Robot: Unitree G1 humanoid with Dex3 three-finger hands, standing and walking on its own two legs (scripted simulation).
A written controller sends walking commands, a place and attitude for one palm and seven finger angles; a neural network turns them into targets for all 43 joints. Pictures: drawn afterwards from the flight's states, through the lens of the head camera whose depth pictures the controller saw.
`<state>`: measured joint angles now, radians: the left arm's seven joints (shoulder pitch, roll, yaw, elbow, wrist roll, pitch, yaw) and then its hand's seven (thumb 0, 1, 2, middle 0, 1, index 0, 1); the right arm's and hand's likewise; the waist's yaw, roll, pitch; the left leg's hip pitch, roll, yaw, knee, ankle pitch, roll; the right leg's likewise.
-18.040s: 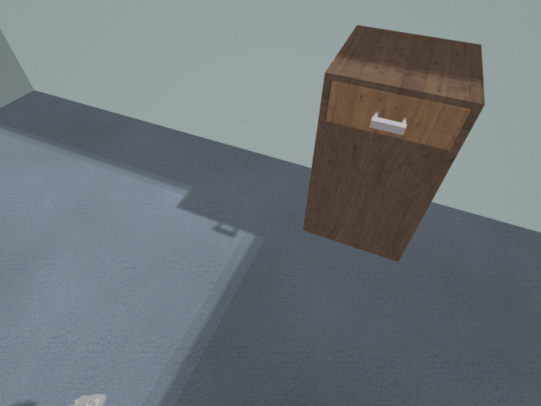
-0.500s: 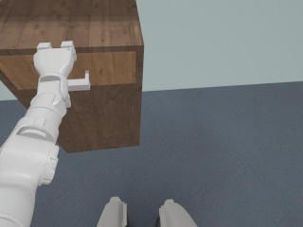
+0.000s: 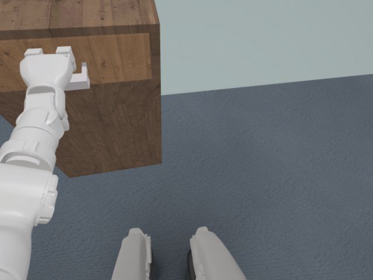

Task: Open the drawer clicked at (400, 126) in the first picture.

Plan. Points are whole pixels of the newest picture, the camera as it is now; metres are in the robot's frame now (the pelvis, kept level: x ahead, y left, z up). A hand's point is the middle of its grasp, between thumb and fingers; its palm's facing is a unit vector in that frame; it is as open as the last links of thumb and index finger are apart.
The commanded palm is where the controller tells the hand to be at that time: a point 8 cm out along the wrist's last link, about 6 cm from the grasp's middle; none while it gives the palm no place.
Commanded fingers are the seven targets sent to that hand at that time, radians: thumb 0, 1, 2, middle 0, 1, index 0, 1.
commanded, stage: lower the fingers behind the handle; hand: left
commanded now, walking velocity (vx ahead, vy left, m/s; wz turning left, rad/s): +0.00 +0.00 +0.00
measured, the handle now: (65, 75) +0.58 +0.22 +0.04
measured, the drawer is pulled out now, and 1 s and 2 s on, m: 0.00 0.00 0.00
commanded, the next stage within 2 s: lift the fingers back up to retry in 0.56 s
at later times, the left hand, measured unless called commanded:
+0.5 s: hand (58, 87) +0.54 +0.23 +0.05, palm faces -0.03 +0.02 -1.00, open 13.8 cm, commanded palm +0.55 +0.22 +0.05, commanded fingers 0.00 -0.50 0.30 -0.30 -1.20 -0.30 -1.20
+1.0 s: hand (56, 85) +0.54 +0.23 +0.05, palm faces -0.07 -0.01 -1.00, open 13.7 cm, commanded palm +0.55 +0.22 +0.10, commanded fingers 0.00 -0.50 0.30 -0.30 -1.20 -0.30 -1.20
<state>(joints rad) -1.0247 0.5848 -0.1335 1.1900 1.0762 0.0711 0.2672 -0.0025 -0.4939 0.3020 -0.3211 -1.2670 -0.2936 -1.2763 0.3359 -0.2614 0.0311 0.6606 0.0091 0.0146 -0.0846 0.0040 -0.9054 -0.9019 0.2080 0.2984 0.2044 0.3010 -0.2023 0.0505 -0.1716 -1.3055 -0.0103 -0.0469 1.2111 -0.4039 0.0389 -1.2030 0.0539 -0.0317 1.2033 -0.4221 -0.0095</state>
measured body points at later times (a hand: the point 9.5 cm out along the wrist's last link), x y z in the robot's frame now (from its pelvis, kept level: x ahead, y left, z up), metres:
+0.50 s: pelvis +0.00 -0.01 -0.01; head +0.12 +0.00 +0.42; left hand +0.53 +0.22 +0.10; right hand +0.02 -0.28 -0.12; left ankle +0.12 +0.10 -0.61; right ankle +0.08 -0.12 -0.62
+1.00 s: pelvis +0.02 -0.01 +0.02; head +0.14 +0.00 +0.45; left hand +0.54 +0.23 +0.11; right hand +0.02 -0.27 -0.10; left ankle +0.13 +0.10 -0.62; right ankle +0.08 -0.12 -0.62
